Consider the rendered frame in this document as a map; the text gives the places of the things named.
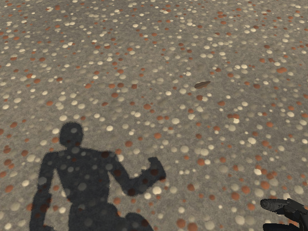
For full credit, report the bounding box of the robot right hand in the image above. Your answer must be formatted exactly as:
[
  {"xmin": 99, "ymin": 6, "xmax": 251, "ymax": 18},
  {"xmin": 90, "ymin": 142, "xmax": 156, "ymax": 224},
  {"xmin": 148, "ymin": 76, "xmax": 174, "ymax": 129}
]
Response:
[{"xmin": 260, "ymin": 198, "xmax": 308, "ymax": 231}]

